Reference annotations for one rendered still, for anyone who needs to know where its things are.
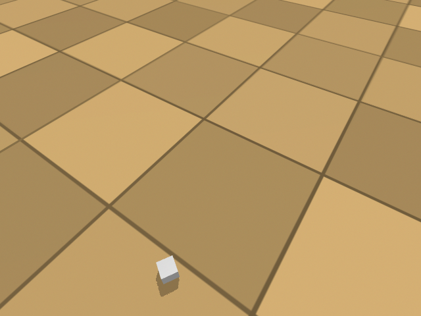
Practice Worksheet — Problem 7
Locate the cube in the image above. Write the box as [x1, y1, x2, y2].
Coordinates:
[156, 255, 180, 284]

